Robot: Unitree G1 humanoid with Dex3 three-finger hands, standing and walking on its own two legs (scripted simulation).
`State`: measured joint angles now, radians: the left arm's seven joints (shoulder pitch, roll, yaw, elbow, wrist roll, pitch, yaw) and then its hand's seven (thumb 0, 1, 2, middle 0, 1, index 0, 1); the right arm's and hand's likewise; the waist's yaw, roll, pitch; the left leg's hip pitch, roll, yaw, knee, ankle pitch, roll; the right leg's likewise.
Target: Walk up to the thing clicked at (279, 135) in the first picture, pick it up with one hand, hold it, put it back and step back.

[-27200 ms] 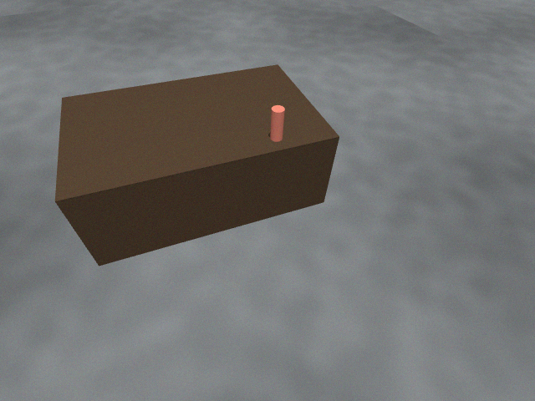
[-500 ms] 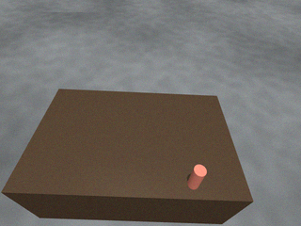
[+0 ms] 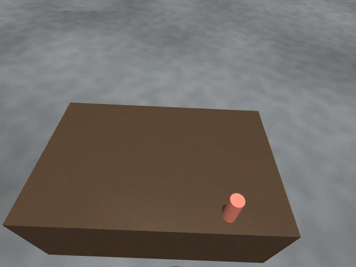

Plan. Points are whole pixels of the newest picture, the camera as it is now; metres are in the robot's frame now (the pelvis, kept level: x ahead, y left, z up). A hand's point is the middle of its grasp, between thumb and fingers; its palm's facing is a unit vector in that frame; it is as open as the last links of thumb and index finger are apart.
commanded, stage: stand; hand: right
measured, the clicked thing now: (233, 208) +0.38 -0.22 -0.29
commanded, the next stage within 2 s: step back in 0.04 s
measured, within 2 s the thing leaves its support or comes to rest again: neither
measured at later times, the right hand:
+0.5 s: hand out of the picture +0.03 -0.30 -0.18, palm faces -0.07 +0.94 -0.34, open 7.4 cm
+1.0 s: hand out of the picture -0.06 -0.25 -0.15, palm faces -0.08 +0.91 -0.40, open 7.4 cm
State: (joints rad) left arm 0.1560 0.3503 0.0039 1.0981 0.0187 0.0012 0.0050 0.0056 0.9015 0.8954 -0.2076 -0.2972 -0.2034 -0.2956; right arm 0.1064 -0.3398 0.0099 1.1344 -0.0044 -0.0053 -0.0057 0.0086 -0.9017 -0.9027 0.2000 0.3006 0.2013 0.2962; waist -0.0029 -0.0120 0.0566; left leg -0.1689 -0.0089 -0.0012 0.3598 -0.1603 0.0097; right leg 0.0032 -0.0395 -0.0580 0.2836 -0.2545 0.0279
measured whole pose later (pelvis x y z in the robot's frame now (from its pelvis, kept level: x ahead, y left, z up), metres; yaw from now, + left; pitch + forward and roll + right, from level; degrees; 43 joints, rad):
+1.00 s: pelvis -0.21 +0.00 -0.02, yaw +1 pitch -2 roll -1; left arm 0.18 0.41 0.08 0.85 0.01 0.05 0.02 0.01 0.90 0.90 -0.21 -0.30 -0.20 -0.30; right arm 0.07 -0.36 -0.03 0.83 -0.03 0.04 -0.01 0.01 -0.90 -0.90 0.20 0.30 0.20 0.30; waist 0.02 -0.02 0.17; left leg -0.34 0.03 0.04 0.58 -0.22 0.04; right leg -0.40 0.07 0.09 1.11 -0.52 0.02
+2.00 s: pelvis -0.51 -0.01 -0.02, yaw -2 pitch -2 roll +2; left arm 0.22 0.36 0.06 0.86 0.05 0.04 0.01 0.01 0.90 0.89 -0.21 -0.30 -0.21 -0.30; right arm 0.12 -0.41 -0.04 0.85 0.00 0.06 -0.03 0.01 -0.90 -0.90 0.20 0.30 0.20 0.30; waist 0.03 0.02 0.15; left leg -0.51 -0.11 -0.13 1.13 -0.50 0.00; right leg -0.30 -0.01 0.02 0.64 -0.32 -0.03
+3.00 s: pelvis -0.66 +0.00 -0.02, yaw +0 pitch -2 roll +0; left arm 0.17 0.40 0.07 1.01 0.02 -0.01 -0.01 0.01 0.90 0.90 -0.21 -0.30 -0.20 -0.30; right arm 0.23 -0.35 -0.04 0.99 -0.03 -0.02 0.01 0.01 -0.90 -0.90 0.20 0.30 0.20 0.30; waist -0.02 -0.01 0.07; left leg -0.24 0.00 -0.02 0.57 -0.30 0.00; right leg -0.26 -0.02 -0.02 0.57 -0.31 -0.02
